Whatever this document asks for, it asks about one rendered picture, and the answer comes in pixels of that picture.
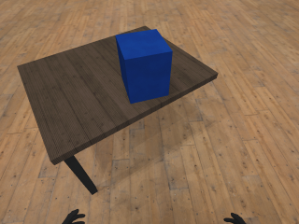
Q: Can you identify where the left robot hand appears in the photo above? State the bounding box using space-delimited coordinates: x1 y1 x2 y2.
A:
62 209 86 224

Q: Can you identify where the carton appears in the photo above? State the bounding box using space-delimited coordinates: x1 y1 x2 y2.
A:
115 29 173 104

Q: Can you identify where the right robot hand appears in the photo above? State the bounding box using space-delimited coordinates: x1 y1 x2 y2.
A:
223 213 246 224

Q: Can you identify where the table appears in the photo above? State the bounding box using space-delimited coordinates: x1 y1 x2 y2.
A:
17 25 218 195

